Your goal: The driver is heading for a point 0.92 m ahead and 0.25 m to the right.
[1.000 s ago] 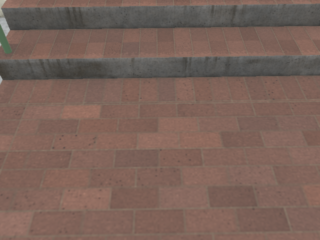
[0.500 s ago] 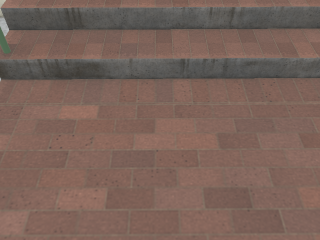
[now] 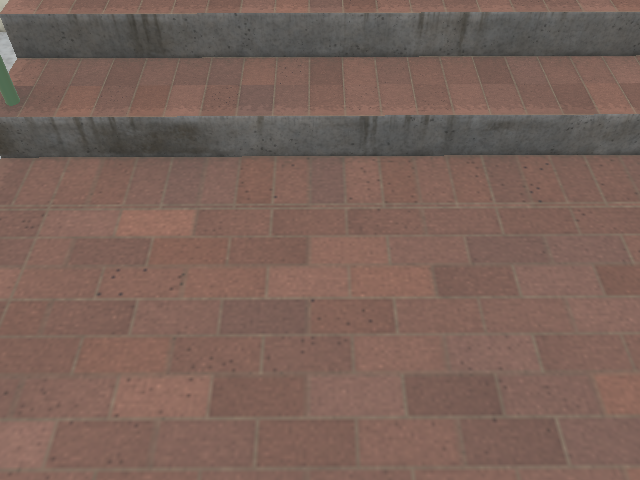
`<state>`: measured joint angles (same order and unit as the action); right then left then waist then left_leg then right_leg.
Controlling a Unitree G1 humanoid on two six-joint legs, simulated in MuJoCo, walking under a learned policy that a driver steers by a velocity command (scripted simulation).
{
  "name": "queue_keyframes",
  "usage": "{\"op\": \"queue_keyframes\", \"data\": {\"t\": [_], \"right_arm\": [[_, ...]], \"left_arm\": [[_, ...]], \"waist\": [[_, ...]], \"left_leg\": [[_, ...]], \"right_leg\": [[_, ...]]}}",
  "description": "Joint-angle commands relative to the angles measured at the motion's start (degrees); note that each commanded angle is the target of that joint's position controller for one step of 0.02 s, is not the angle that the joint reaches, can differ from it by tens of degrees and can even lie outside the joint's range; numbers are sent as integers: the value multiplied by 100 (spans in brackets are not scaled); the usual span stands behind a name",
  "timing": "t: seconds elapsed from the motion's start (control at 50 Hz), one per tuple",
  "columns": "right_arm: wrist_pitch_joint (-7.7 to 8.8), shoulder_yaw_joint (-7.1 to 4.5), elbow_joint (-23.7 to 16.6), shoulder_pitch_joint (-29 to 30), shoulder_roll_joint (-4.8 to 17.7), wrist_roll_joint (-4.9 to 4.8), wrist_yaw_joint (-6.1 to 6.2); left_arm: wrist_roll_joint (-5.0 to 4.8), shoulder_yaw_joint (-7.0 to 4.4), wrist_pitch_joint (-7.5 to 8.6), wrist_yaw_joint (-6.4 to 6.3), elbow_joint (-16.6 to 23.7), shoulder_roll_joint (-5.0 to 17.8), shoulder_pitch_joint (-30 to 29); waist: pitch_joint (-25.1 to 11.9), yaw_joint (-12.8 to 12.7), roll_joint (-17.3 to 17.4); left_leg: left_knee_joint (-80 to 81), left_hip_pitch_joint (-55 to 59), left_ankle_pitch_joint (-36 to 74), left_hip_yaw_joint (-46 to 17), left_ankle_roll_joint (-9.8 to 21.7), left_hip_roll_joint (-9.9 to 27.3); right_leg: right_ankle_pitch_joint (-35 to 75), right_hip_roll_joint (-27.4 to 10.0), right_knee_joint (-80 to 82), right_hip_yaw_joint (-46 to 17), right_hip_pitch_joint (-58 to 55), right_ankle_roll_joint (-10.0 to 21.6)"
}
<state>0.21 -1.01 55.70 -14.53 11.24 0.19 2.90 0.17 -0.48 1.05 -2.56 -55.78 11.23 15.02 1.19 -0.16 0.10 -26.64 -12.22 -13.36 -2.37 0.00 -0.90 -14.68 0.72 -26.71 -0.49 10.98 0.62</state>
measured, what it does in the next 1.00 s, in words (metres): walks ahead: right foot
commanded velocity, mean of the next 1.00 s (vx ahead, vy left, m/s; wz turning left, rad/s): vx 0.33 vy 0.00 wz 0.00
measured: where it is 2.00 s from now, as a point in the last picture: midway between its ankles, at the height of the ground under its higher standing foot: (342, 356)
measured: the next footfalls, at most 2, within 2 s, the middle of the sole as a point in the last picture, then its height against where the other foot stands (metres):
right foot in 0.80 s outside the picture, level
left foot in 1.32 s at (285, 388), level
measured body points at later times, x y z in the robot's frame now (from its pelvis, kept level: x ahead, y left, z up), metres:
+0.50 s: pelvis +0.09 +0.03 +0.00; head +0.08 +0.04 +0.45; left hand +0.16 +0.28 -0.14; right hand +0.03 -0.22 -0.14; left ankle +0.02 +0.12 -0.74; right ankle +0.05 -0.10 -0.65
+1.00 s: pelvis +0.36 -0.04 +0.00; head +0.38 -0.05 +0.45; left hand +0.42 +0.23 -0.13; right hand +0.45 -0.31 -0.13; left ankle +0.35 +0.12 -0.64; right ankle +0.39 -0.12 -0.74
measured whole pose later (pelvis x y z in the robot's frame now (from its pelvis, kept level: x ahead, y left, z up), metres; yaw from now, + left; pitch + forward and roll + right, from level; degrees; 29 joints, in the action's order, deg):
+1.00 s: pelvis +0.36 -0.04 +0.00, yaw +0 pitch +0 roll -1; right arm 5.2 -2.1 50.9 -14.4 15.6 -1.2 0.8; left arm 0.3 -2.0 5.8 2.2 -54.0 14.5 15.2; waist 1.1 -1.2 2.3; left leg -69.0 -32.6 -15.0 -2.3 2.4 6.3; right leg -7.8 3.6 -19.6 4.1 12.5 4.4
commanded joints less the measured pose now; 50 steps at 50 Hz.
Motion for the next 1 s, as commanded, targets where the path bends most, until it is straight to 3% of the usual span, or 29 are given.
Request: {"op": "queue_keyframes", "data": {"t": [0.02, 0.1, 0.12, 0.16, 0.2, 0.24, 0.28, 0.32, 0.34, 0.36, 0.38, 0.4, 0.42, 0.44, 0.46, 0.48, 0.52, 0.62, 0.7, 0.74, 0.78, 0.8, 0.82, 0.84, 0.86, 0.88, 0.9, 0.94, 1.0], "right_arm": [[50, -78, -63, -153, 518, -3, 14], [48, -48, 97, -203, 501, -6, 9], [45, -23, 201, -328, 419, -8, 6], [47, -62, 248, -341, 545, -74, 18], [140, -44, 160, -141, 508, -74, -14], [300, 12, 78, 32, 310, -68, -105], [412, 20, 105, -65, 307, -97, -193], [467, 31, 298, -590, 223, -126, -229], [471, 5, 471, -949, 262, -101, -220], [474, -77, 636, -1470, 519, -73, -200], [479, -236, 779, -2209, 1102, -109, -188], [553, -260, 761, -2413, 1267, -70, -238], [637, -144, 592, -1955, 882, -14, -245], [678, -101, 463, -1614, 757, 5, -276], [675, -85, 378, -1395, 742, -18, -310], [644, -25, 349, -1332, 586, -29, -332], [542, 61, 373, -1520, 359, -9, -316], [508, -17, 196, -1672, 815, 11, -173], [538, -118, 205, -1770, 1023, -105, -167], [468, -188, 151, -1609, 1177, -87, -161], [334, -193, 41, -1444, 1123, 39, -180], [328, -115, -128, -1411, 965, 112, -195], [448, 124, -200, -2161, 0, 82, -263], [635, 93, -123, -1976, 253, -68, -307], [740, -47, -336, -1353, 737, -269, -341], [759, -92, -438, -913, 876, -285, -289], [733, -138, -482, -720, 910, -225, -233], [566, -162, -468, -908, 681, -189, -199], [416, -181, -594, -633, 620, -85, -182]], "left_arm": [[-2, -84, 42, -13, 76, 527, 183], [-4, -58, 33, -7, -66, 506, 247], [-5, -36, 26, -5, -170, 429, 381], [-83, -105, 8, -30, -199, 648, 395], [-119, -145, 68, -20, -174, 784, 478], [-154, -239, 162, 18, -241, 1044, 795], [-170, -291, 192, 34, -184, 1129, 665], [-232, -269, 184, 92, 35, 1084, 50], [-265, -250, 183, 128, 131, 1034, -199], [-245, -191, 226, 162, 227, 832, -384], [-207, -76, 326, 189, 364, 409, -481], [-198, -81, 438, 194, 464, 506, -504], [-247, -110, 517, 263, 443, 665, -459], [-269, -105, 574, 342, 384, 659, -356], [-210, -115, 623, 376, 361, 672, -335], [-167, -157, 638, 402, 377, 756, -460], [-182, -149, 597, 459, 452, 642, -641], [-149, 48, 533, 490, 1061, 333, -1904], [-216, -20, 523, 516, 1323, 664, -2196], [-195, -146, 555, 519, 1310, 938, -1793], [-232, -391, 512, 451, 887, 1347, -271], [-186, -503, 456, 382, 668, 1657, 739], [-21, -598, 428, 382, 523, 2088, 1260], [-10, -449, 436, 402, 525, 1611, 1021], [-48, -361, 465, 406, 607, 1269, 444], [-78, -306, 475, 408, 719, 1080, -106], [-26, -267, 506, 441, 750, 933, -390], [40, -216, 556, 479, 661, 746, -537], [20, -249, 627, 463, 459, 892, -249]], "waist": [[77, -1, -5], [100, -2, -7], [-53, -2, -20], [230, -15, -151], [623, -98, -325], [542, -192, -814], [533, -52, -891], [649, 381, -793], [702, 549, -606], [531, 699, -7], [239, 868, 1370], [342, 848, 1571], [614, 581, 820], [620, 390, 574], [552, 273, 367], [554, 241, 272], [543, 234, 380], [788, 471, 403], [867, 315, 571], [403, -35, 743], [-652, -776, 830], [-1380, -1135, 485], [-2261, -649, -1333], [-2234, -700, -1361], [-1258, -530, -1005], [-711, -344, -422], [-474, -159, -142], [-299, 173, -428], [64, 259, -390]], "left_leg": [[482, 38, 542, -204, 231, 198], [518, 36, 540, -184, 227, 193], [533, 108, -30, -110, 233, 123], [278, -313, -1732, 30, 348, -58], [10, -963, -2167, -30, 462, -22], [-758, -1355, -1295, 259, 404, -84], [-1283, -1101, -914, 284, 455, 109], [-383, -44, -997, 403, 610, 69], [196, 679, -761, 368, 614, -4], [584, 1434, -794, -409, 692, 454], [1503, 2198, -2073, -2228, 1164, 1449], [1946, 2192, -2488, -3746, 1676, 2248], [1918, 2017, -2265, -3573, 1700, 2263], [1907, 1937, -1786, -2965, 1539, 2035], [1946, 1892, -1255, -2423, 1377, 1835], [2006, 1832, -581, -1927, 1229, 1676], [2076, 1581, 518, -1151, 1056, 1365], [2414, 546, 1241, -347, 1045, 1058], [2344, 1185, 1815, -285, 963, 1365], [1635, 1782, 3744, -160, 782, 1503], [-217, 1665, 5161, 144, 539, 1223], [-1819, 377, 3719, 199, 394, 998], [-4140, -1738, -102, 198, -10, -206], [-5228, -2345, -1684, -623, 136, -237], [-5575, -2827, -1331, -557, 267, 112], [-5362, -2742, -761, -343, 297, 470], [-5051, -2470, -378, -263, 310, 690], [-4625, -1978, -110, -257, 305, 927], [-4087, -2243, 156, -131, 193, 1054]], "right_leg": [[456, -239, 589, -265, 206, 223], [469, -228, 624, -256, 192, 224], [-150, -172, 670, -207, 126, 235], [-1954, -164, 679, -335, 407, 428], [-2869, -552, 950, -939, 555, 716], [-3150, -1309, 1513, -2017, 120, 1115], [-3044, -1765, 1811, -2528, 403, 1335], [-2684, -1399, 1618, -1873, 1196, 1090], [-2299, -1022, 1205, -1400, 1633, 899], [-1569, -598, 139, -851, 2154, 668], [-970, 103, -1705, 163, 3062, 340], [-1447, 131, -3057, -14, 3764, 314], [-1179, -192, -4020, -337, 4153, 369], [-711, -382, -4341, -389, 4270, 439], [-284, -553, -4312, -345, 4265, 454], [20, -676, -4154, -280, 4210, 415], [356, -767, -3894, -47, 3954, 260], [1318, -512, -1653, 468, 2833, -56], [1531, -331, -526, 333, 2314, 205], [1397, -142, -378, 336, 1760, 394], [1256, 140, -381, 506, -105, 665], [846, -708, -575, -457, -1888, 955], [-595, -2195, 135, -3350, -3639, 1902], [-860, -2319, 1139, -4583, -3311, 1897], [-698, -2141, 1177, -3635, -2431, 1580], [-1, -1928, 1266, -2663, -1474, 1404], [515, -1699, 1431, -2062, -718, 1285], [717, -1324, 1764, -1329, 5, 1213], [997, -1210, 2096, -874, 433, 1355]]}}
Velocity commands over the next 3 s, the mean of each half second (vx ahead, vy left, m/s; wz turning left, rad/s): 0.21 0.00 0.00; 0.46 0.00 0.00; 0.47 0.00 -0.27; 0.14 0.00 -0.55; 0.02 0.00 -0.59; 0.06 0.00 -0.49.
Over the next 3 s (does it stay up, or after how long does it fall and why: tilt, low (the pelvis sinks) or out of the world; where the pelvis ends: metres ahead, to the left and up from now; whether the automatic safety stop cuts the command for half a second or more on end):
stays up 0.78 -0.08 0.01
